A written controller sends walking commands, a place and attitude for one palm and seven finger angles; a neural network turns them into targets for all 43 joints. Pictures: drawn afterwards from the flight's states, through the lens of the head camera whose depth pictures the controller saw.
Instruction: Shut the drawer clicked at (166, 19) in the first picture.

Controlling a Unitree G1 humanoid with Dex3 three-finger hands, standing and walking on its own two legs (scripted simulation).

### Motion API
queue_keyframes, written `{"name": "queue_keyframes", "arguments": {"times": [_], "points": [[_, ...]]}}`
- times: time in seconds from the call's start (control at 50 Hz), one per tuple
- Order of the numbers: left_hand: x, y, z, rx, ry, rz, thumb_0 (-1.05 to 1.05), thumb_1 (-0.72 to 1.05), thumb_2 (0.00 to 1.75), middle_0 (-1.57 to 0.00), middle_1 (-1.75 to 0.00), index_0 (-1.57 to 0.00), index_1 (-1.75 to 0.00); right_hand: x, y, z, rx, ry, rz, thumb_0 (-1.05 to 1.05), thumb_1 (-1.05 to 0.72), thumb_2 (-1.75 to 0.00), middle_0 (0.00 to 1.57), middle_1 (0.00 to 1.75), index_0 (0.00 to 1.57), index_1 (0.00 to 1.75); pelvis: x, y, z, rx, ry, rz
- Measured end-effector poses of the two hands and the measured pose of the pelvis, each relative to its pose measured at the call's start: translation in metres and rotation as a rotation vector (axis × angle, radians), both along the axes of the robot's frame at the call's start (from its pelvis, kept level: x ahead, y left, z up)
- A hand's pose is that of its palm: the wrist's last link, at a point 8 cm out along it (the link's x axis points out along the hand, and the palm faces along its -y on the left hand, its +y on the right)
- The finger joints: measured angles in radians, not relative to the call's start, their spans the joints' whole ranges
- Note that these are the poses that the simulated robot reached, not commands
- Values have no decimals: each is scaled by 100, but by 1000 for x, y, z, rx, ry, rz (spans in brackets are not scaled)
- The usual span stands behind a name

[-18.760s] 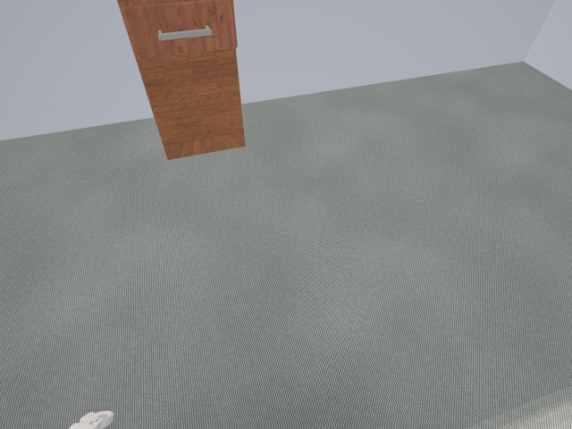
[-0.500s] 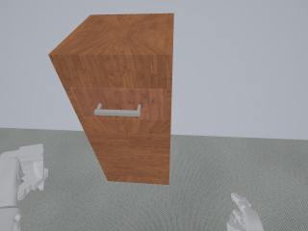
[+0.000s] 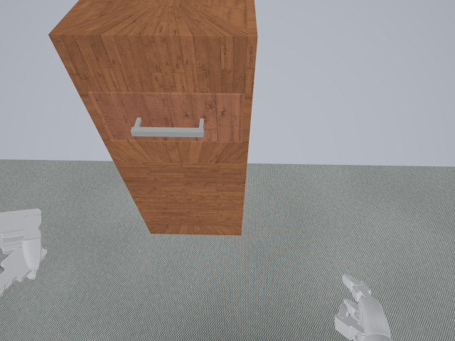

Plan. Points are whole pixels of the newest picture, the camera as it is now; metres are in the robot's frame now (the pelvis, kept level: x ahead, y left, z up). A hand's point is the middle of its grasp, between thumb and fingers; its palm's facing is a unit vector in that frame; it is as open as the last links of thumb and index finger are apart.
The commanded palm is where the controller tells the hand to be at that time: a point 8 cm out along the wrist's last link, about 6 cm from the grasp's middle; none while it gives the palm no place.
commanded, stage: step back with the hand held close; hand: left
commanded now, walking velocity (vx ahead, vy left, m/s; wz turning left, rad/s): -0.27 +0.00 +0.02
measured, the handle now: (168, 126) +0.62 +0.20 -0.04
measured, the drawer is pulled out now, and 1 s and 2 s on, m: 0.00 0.00 0.00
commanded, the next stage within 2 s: stop stepping back and stand still in 0.78 s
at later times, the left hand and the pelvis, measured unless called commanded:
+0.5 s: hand (11, 288) +0.15 +0.25 +0.16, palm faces +0.33 -0.81 -0.49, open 3.2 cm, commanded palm +0.07 +0.29 +0.18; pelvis -0.05 +0.01 -0.01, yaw +1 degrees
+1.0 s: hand out of the picture +0.05 +0.23 +0.17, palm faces +0.32 -0.84 -0.45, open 3.2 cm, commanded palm +0.01 +0.27 +0.18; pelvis -0.13 +0.00 -0.01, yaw -2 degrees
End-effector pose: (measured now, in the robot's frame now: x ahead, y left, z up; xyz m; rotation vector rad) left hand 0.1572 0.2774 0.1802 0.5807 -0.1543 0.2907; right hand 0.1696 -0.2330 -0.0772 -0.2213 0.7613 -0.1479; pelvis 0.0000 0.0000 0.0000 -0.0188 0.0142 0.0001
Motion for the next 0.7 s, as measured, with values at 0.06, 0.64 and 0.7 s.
{"name": "queue_keyframes", "arguments": {"times": [0.06,0.64,0.7], "points": [[-10,1,-1,4,-16,5,1,89,90,-141,-160,-140,-160,-5,5,0,2,-21,13,1,-90,-89,21,30,20,30,-9,1,-2,-4,-1,4],[-64,13,14,14,-133,-60,1,89,90,-141,-160,-141,-160,-81,8,12,-62,11,21,1,-90,-89,21,30,20,30,-62,4,2,-54,89,3],[-70,0,9,18,-126,-108,1,89,90,-141,-160,-140,-160,-80,10,5,-47,3,59,1,-90,-89,21,30,20,30,-78,0,-3,-19,104,-34]]}}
